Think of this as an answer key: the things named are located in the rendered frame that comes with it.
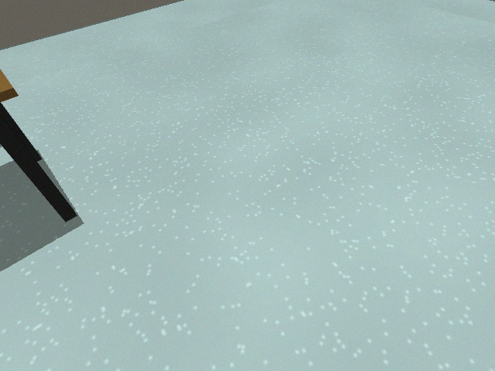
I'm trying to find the table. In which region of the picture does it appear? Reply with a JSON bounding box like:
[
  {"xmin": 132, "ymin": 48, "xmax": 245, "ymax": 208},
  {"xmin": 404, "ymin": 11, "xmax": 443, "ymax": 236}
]
[{"xmin": 0, "ymin": 69, "xmax": 77, "ymax": 222}]

